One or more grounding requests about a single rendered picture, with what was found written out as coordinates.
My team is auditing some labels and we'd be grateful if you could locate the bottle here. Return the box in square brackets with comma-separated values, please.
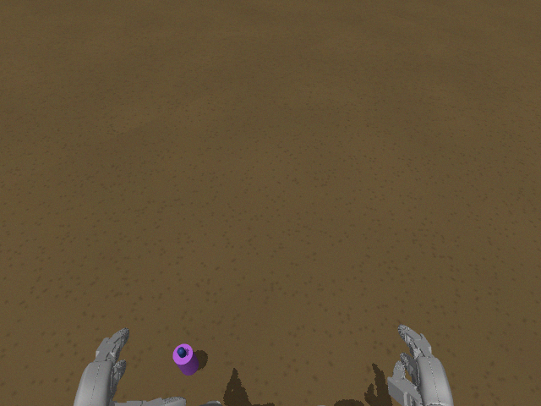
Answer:
[172, 343, 199, 376]

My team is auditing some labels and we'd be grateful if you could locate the right robot hand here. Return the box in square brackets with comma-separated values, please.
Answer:
[387, 324, 454, 406]

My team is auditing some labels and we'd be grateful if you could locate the left robot hand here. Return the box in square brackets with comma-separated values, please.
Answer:
[74, 328, 186, 406]

